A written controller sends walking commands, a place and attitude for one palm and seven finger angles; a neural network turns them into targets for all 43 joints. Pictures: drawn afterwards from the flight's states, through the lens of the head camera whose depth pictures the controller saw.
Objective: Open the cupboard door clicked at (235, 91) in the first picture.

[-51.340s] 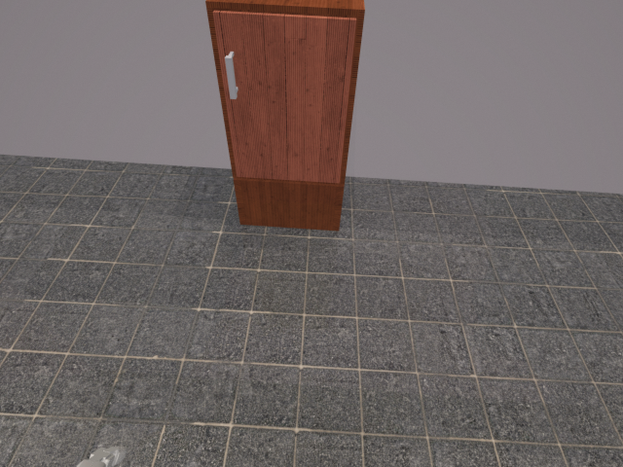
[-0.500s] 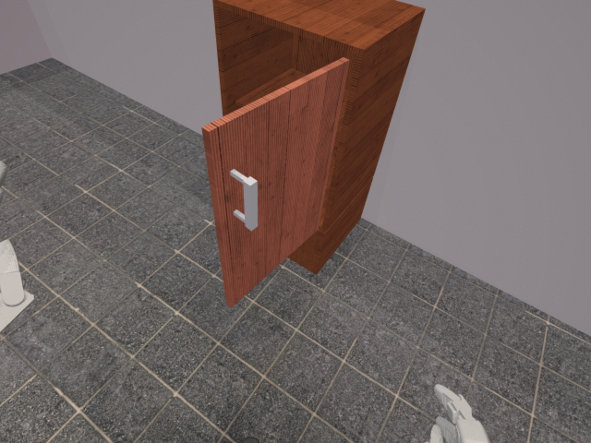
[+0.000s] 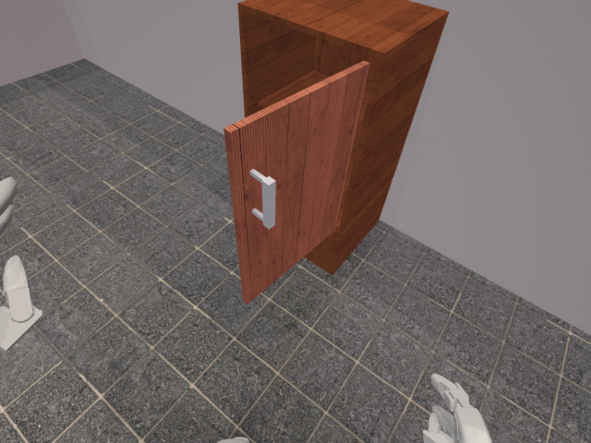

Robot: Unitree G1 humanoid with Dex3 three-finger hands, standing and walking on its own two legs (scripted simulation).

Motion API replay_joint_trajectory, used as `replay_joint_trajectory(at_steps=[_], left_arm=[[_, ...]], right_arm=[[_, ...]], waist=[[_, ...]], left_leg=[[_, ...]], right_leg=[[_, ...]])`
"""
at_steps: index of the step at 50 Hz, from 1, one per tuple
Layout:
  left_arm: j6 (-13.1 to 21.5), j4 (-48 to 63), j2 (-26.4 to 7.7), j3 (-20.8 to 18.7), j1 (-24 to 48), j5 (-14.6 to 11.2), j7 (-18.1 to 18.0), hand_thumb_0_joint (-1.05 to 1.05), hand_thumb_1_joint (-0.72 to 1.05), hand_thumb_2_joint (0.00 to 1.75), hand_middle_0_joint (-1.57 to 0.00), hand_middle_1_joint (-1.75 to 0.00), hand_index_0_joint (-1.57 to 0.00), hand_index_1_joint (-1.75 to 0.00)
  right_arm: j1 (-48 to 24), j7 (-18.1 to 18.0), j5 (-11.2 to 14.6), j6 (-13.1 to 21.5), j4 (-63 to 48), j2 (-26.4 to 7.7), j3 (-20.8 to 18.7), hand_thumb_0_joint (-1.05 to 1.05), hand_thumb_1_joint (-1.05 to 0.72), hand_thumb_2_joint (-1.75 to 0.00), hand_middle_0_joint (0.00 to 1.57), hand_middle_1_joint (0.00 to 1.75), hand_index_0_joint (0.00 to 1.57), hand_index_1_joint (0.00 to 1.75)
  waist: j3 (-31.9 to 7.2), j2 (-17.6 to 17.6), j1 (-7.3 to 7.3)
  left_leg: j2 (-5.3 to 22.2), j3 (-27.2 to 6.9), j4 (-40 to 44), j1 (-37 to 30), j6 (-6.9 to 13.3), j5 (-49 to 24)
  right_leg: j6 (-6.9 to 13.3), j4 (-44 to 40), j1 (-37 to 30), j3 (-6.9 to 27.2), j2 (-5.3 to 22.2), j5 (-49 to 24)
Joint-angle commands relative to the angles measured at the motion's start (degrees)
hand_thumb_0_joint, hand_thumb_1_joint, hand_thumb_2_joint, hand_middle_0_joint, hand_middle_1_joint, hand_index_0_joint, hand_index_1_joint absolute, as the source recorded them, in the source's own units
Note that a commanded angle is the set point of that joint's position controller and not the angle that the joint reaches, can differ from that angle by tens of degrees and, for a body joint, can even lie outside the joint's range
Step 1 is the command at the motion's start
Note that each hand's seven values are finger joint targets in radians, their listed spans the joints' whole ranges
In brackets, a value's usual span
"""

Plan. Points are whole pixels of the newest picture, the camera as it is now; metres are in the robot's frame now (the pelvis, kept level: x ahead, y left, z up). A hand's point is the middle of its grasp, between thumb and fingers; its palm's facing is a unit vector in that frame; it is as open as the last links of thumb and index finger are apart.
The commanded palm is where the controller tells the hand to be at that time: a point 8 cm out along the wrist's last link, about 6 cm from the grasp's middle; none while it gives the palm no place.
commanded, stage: stop stepping back and stand still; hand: left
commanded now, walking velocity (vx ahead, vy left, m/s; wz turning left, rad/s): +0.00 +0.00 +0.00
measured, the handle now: (262, 199) +0.58 +0.10 -0.05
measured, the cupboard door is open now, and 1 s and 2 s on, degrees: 84 84 84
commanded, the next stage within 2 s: let the arm hang, fingers relaxed in 0.10 s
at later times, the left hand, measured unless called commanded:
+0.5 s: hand out of the picture +0.05 +0.17 -0.16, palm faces -0.02 -0.99 -0.17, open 7.3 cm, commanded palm none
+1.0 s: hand out of the picture -0.09 +0.20 -0.17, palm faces +0.05 -0.97 -0.22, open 7.3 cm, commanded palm none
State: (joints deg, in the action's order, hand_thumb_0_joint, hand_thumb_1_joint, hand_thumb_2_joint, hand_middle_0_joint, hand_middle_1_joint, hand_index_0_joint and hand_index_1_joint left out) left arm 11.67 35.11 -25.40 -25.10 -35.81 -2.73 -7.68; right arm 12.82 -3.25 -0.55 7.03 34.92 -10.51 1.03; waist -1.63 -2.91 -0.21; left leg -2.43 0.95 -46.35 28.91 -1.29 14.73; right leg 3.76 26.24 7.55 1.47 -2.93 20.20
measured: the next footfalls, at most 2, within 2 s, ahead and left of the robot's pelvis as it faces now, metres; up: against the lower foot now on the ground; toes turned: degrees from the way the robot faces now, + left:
left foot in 0.06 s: +0.06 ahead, +0.12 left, +0.00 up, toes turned +1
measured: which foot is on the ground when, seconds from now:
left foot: up 0.00-0.04, down 0.06-1.00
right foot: down 0.00-1.00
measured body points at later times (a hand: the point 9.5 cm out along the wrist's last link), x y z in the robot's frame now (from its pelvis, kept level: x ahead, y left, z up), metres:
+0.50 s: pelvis -0.04 +0.00 -0.01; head -0.03 +0.01 +0.44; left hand +0.05 +0.22 -0.15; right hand +0.05 -0.26 -0.14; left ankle +0.02 +0.12 -0.74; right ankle -0.07 -0.08 -0.74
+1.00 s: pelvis -0.05 +0.01 +0.00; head -0.05 +0.00 +0.45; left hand -0.09 +0.25 -0.15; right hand -0.07 -0.20 -0.17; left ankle +0.02 +0.12 -0.74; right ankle -0.07 -0.08 -0.74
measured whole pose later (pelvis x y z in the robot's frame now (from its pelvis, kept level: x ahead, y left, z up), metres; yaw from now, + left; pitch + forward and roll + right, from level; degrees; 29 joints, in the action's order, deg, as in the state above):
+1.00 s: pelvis -0.05 +0.01 +0.00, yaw +2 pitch -3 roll +0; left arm -0.6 -66.3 -9.4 -0.2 -18.6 0.5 -1.7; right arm 16.7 -1.6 -1.5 -1.5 65.8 -7.8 0.3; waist 2.5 1.9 -0.6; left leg -0.9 -0.6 -24.3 15.2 1.0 6.7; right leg 2.3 25.1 6.8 -2.6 -1.9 16.0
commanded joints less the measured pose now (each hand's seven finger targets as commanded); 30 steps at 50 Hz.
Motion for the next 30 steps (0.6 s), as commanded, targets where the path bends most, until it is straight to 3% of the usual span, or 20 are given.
replay_joint_trajectory(at_steps=[1, 2, 3, 4, 6, 7, 9, 10, 11, 12, 13, 15, 17, 18, 20, 22, 23, 24, 27, 30], left_arm=[[2.2, -1.7, -7.0, -7.0, 2.9, -0.3, -2.4, 0.00, 0.90, 0.90, -0.20, -0.30, -0.20, -0.30], [2.0, -3.2, -6.4, -5.9, 4.4, -0.3, -2.4, 0.00, 0.90, 0.90, -0.20, -0.30, -0.20, -0.30], [1.8, -3.6, -6.1, -4.2, 6.6, -0.2, -2.2, 0.00, 0.90, 0.90, -0.20, -0.30, -0.20, -0.30], [2.0, -2.4, -7.5, -4.6, 8.2, 0.1, -2.3, 0.00, 0.90, 0.90, -0.20, -0.30, -0.20, -0.30], [1.9, -0.7, -8.5, -4.0, 11.1, 0.8, -2.1, 0.00, 0.90, 0.90, -0.20, -0.30, -0.20, -0.30], [1.9, 1.5, -8.2, -3.5, 11.1, 1.2, -1.8, 0.00, 0.90, 0.90, -0.20, -0.30, -0.20, -0.30], [1.8, 5.6, -7.9, -2.8, 11.6, 1.3, -1.3, 0.00, 0.90, 0.90, -0.20, -0.30, -0.20, -0.30], [-7.1, -41.7, 5.0, 17.7, 14.0, 5.4, 5.2, 0.00, 0.90, 0.90, -0.20, -0.30, -0.20, -0.30], [-10.9, -44.7, 4.5, 17.2, 12.9, 4.2, 6.3, 0.00, 0.90, 0.90, -0.20, -0.30, -0.20, -0.30], [-12.0, -44.7, 5.6, 17.9, 11.3, 4.0, 6.7, 0.00, 0.90, 0.90, -0.20, -0.30, -0.20, -0.30], [-11.2, -48.0, 5.2, 18.7, 12.1, 4.3, 7.1, 0.00, 0.90, 0.90, -0.20, -0.30, -0.20, -0.30], [-9.9, -53.9, -0.1, 18.9, 16.2, 4.6, 7.3, 0.00, 0.90, 0.90, -0.20, -0.30, -0.20, -0.30], [-9.3, -60.9, -1.7, 18.8, 19.4, 4.6, 7.2, 0.00, 0.90, 0.90, -0.20, -0.30, -0.20, -0.30], [-9.5, -64.2, -1.6, 19.3, 20.8, 4.6, 6.8, 0.00, 0.90, 0.90, -0.20, -0.30, -0.20, -0.30], [-10.5, -69.6, -0.1, 21.0, 23.4, 4.1, 6.3, 0.00, 0.90, 0.90, -0.20, -0.30, -0.20, -0.30], [-11.3, -74.0, 2.3, 22.3, 24.9, 3.5, 6.1, 0.00, 0.90, 0.90, -0.20, -0.30, -0.20, -0.30], [-11.9, -76.4, 3.6, 22.8, 23.7, 3.4, 6.0, 0.00, 0.90, 0.90, -0.20, -0.30, -0.20, -0.30], [-12.1, -79.4, 4.6, 23.2, 22.6, 3.3, 6.1, 0.00, 0.90, 0.90, -0.20, -0.30, -0.20, -0.30], [-12.0, -86.1, 6.3, 23.0, 19.9, 3.4, 6.4, 0.00, 0.90, 0.90, -0.20, -0.30, -0.20, -0.30], [-11.9, -90.2, 6.2, 23.2, 19.8, 3.3, 6.6, 0.00, 0.90, 0.90, -0.20, -0.30, -0.20, -0.30]], right_arm=[[-4.6, -2.0, 1.0, 2.8, -5.7, -6.1, -2.4, 0.00, -0.90, -0.90, 0.20, 0.30, 0.20, 0.30], [-3.4, -2.5, 1.2, 3.2, -4.8, -7.1, -2.6, 0.00, -0.90, -0.90, 0.20, 0.30, 0.20, 0.30], [-3.6, -3.1, 1.6, 3.9, -4.9, -8.4, -3.5, 0.00, -0.90, -0.90, 0.20, 0.30, 0.20, 0.30], [-2.5, -3.0, 1.6, 4.0, -5.1, -9.4, -3.7, 0.00, -0.90, -0.90, 0.20, 0.30, 0.20, 0.30], [-1.6, -2.0, 1.8, 4.2, -6.1, -9.4, -3.9, 0.00, -0.90, -0.90, 0.20, 0.30, 0.20, 0.30], [-1.9, -1.5, 1.2, 4.3, -6.1, -8.6, -3.7, 0.00, -0.90, -0.90, 0.20, 0.30, 0.20, 0.30], [-3.8, -0.9, 0.7, 4.9, -6.3, -8.5, -3.3, 0.00, -0.90, -0.90, 0.20, 0.30, 0.20, 0.30], [-8.0, 2.9, -0.2, 3.7, 6.9, -19.1, -6.4, 0.00, -0.90, -0.90, 0.20, 0.30, 0.20, 0.30], [-4.6, 2.7, 0.7, -0.6, 5.9, -16.5, -6.1, 0.00, -0.90, -0.90, 0.20, 0.30, 0.20, 0.30], [-4.6, 2.4, 0.9, -1.7, 4.4, -15.0, -5.4, 0.00, -0.90, -0.90, 0.20, 0.30, 0.20, 0.30], [-4.8, 2.4, 0.5, -1.9, 5.4, -14.2, -4.9, 0.00, -0.90, -0.90, 0.20, 0.30, 0.20, 0.30], [-4.1, 2.8, 0.6, -2.9, 5.4, -13.5, -4.5, 0.00, -0.90, -0.90, 0.20, 0.30, 0.20, 0.30], [-5.4, 2.8, -0.2, -3.8, 7.2, -14.2, -4.7, 0.00, -0.90, -0.90, 0.20, 0.30, 0.20, 0.30], [-6.1, 2.7, -0.4, -4.3, 8.1, -14.1, -4.7, 0.00, -0.90, -0.90, 0.20, 0.30, 0.20, 0.30], [-5.5, 2.6, -0.8, -5.8, 10.6, -12.3, -3.9, 0.00, -0.90, -0.90, 0.20, 0.30, 0.20, 0.30], [-4.3, 2.5, -1.1, -6.7, 13.3, -10.7, -2.7, 0.00, -0.90, -0.90, 0.20, 0.30, 0.20, 0.30], [-4.6, 2.4, -1.2, -7.1, 14.2, -10.2, -2.2, 0.00, -0.90, -0.90, 0.20, 0.30, 0.20, 0.30], [-5.0, 2.3, -1.1, -7.3, 15.6, -9.5, -1.9, 0.00, -0.90, -0.90, 0.20, 0.30, 0.20, 0.30], [-4.1, 1.9, -1.1, -7.8, 18.5, -8.0, -1.8, 0.00, -0.90, -0.90, 0.20, 0.30, 0.20, 0.30], [-0.9, 1.7, -1.1, -8.4, 21.2, -7.7, -2.1, 0.00, -0.90, -0.90, 0.20, 0.30, 0.20, 0.30]], waist=[[-0.8, 1.3, -0.79], [-3.1, 3.3, -1.05], [-5.0, 5.0, -1.04], [-7.9, 7.0, -0.63], [-8.6, 5.5, -0.22], [-8.3, 8.9, -0.48], [-4.4, 10.9, -0.26], [1.1, 10.3, -1.33], [-2.7, 7.0, 0.10], [-3.2, 8.3, 0.65], [-6.0, 3.2, 1.44], [-8.4, -7.1, 0.50], [-8.1, -14.1, 0.70], [-7.4, -15.0, 0.65], [-4.3, -6.3, -0.18], [-1.0, 4.3, -1.14], [0.9, 8.5, -0.32], [3.6, 11.7, 0.17], [6.8, 14.1, 0.23], [5.3, 10.8, -0.44]], left_leg=[[3.0, 1.7, 16.1, -8.2, 1.0, -3.1], [3.1, 1.7, 21.7, -15.8, 2.2, -12.1], [7.0, -0.9, 21.7, -23.4, 3.5, -27.5], [10.6, -3.9, 18.4, -30.8, 5.2, -41.1], [14.7, -8.0, 17.0, -36.8, 7.7, -55.9], [14.8, -8.8, 18.3, -36.0, 7.5, -57.1], [15.0, -9.6, 23.7, -26.2, 6.7, -41.3], [13.2, -9.9, 18.4, -17.5, 7.5, -51.6], [13.3, -8.1, 18.6, -19.4, 7.5, -51.2], [12.9, -7.0, 17.9, -18.5, 6.9, -44.4], [11.9, -7.0, 16.1, -17.6, 6.4, -38.5], [7.8, -5.8, 13.5, -13.1, 4.0, -20.5], [5.2, -4.1, 11.8, -9.3, 3.1, -11.4], [4.6, -3.7, 10.9, -8.2, 2.8, -5.7], [4.2, -3.2, 12.9, -10.3, 2.4, -3.8], [6.3, -5.3, 18.7, -16.9, 2.6, -15.5], [8.0, -7.9, 20.7, -16.1, 3.6, -16.2], [8.4, -9.3, 22.7, -13.7, 4.3, -12.8], [7.1, -8.6, 25.3, -12.0, 3.5, -1.5], [6.4, -7.9, 25.0, -14.6, 3.0, 3.8]], right_leg=[[1.6, -3.3, -0.5, 5.7, 11.9, -34.9], [-1.3, 0.6, 0.0, 4.0, 9.8, -39.3], [-4.4, 5.1, 2.6, 1.8, 7.4, -39.5], [-6.0, 8.5, 7.2, 0.7, 5.4, -34.6], [-6.5, 10.8, 13.8, -0.7, 2.9, -15.1], [-5.4, 9.7, 14.2, -1.6, 2.3, -6.7], [-4.7, 7.9, 8.8, -1.8, 2.5, 1.4], [-2.9, 11.2, 12.1, -0.2, 5.6, -6.4], [-2.9, 8.0, 9.0, 0.4, 5.4, -2.5], [-3.3, 5.6, 7.5, -0.4, 5.6, -4.4], [-2.8, 2.2, 4.5, 0.5, 6.0, -13.0], [-0.2, 1.4, -1.4, 5.2, 12.0, -32.6], [2.0, 2.5, -5.4, 6.4, 14.3, -46.1], [2.5, 2.3, -6.2, 6.3, 14.8, -47.3], [3.1, 1.0, -3.0, 5.8, 14.5, -39.2], [0.4, -0.2, 4.0, 4.0, 10.7, -22.3], [-1.4, -1.4, 4.7, 2.5, 8.3, -13.5], [-1.6, -3.3, 4.1, 2.7, 7.6, -8.3], [-0.5, -8.2, 4.2, 4.1, 7.8, -1.2], [0.2, -11.3, 5.9, 4.8, 8.3, 5.0]])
